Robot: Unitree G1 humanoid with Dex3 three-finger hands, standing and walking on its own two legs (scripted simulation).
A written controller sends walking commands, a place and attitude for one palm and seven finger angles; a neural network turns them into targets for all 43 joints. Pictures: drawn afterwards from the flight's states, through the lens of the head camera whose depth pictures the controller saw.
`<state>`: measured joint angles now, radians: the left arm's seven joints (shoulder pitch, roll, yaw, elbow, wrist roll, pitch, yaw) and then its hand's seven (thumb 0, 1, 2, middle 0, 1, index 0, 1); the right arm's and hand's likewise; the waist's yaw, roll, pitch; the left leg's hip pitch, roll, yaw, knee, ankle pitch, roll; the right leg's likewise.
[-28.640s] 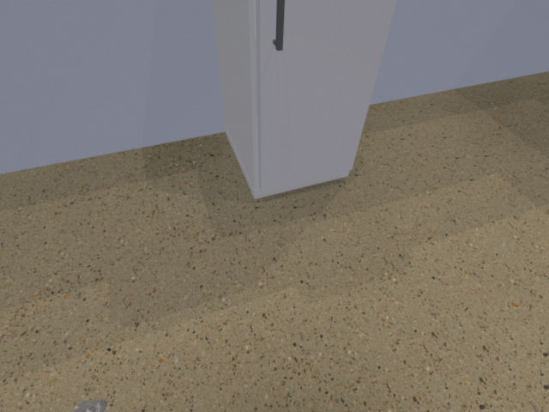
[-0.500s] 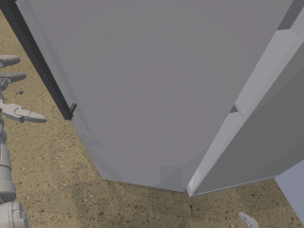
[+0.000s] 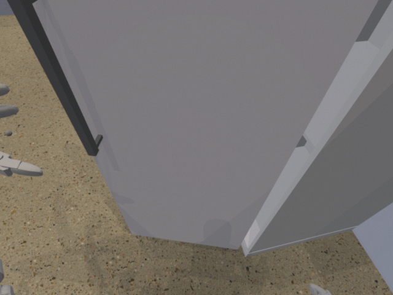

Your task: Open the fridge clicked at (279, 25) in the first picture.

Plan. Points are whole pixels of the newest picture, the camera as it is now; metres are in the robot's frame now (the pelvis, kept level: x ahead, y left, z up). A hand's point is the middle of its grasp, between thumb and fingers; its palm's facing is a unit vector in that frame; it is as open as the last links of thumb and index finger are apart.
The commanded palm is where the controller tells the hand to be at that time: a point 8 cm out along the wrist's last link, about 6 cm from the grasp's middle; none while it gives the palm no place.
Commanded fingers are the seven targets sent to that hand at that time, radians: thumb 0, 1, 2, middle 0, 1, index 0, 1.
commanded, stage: slip the hand off the handle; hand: left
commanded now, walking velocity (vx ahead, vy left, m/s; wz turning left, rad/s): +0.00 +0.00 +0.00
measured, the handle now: (71, 91) +0.42 +0.26 +0.19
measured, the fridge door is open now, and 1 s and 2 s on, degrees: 69 69 69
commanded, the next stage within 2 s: draw the hand back to the body in 0.46 s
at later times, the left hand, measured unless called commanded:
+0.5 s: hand out of the picture +0.24 +0.33 +0.17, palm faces +0.40 -0.88 -0.26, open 14.6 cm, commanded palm +0.20 +0.37 +0.17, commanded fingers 0.00 -0.55 0.20 -0.25 -1.15 -0.25 -1.15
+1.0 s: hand out of the picture +0.21 +0.32 +0.17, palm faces +0.19 -0.98 -0.06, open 14.7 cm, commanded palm +0.17 +0.35 +0.18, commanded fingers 0.00 -0.48 0.23 -0.25 -1.11 -0.25 -1.11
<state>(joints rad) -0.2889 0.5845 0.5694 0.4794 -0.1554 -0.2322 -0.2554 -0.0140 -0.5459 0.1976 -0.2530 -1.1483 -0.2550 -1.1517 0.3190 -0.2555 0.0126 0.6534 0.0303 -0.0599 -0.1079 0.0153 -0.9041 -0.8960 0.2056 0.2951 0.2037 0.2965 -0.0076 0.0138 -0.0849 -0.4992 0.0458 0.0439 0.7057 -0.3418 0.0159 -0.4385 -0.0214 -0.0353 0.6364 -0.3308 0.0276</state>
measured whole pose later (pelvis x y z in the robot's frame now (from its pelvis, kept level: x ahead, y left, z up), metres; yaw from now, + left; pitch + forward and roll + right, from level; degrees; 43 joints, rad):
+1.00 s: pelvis -0.01 -0.02 +0.01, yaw +2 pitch +0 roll -1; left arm 0.08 0.54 0.61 0.16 -0.44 0.10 -0.51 -0.01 -0.55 0.20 -0.25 -1.15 -0.25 -1.15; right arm 0.26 -0.29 0.05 0.61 0.09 -0.28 -0.13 0.02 -0.90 -0.90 0.20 0.30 0.20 0.30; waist 0.04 0.05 -0.07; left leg -0.31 0.04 0.01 0.61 -0.30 -0.01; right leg -0.25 -0.02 -0.07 0.56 -0.31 0.01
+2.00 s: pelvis +0.01 -0.02 +0.02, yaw +2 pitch -3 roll +0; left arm 0.46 0.36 0.34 -0.38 -0.07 -0.07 0.12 0.01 0.85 0.87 -0.21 -0.33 -0.21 -0.33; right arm 0.20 -0.22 0.02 0.65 0.01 -0.16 -0.10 0.02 -0.90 -0.90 0.20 0.29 0.20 0.30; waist 0.08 0.05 -0.01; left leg -0.16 0.02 0.03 0.49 -0.27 0.00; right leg -0.11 -0.03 -0.06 0.47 -0.30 0.01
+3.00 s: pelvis -0.07 +0.01 +0.01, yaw +2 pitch +0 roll -3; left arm 0.51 0.39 0.40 -0.52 -0.03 -0.22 0.15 0.01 0.89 0.90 -0.21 -0.30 -0.21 -0.30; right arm 0.22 -0.21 0.02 0.59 0.00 -0.09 -0.09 0.02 -0.90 -0.90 0.21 0.30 0.20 0.30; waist 0.02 -0.01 0.02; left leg -0.41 0.02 0.02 0.61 -0.20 0.04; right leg -0.33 -0.03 -0.05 0.53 -0.21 0.04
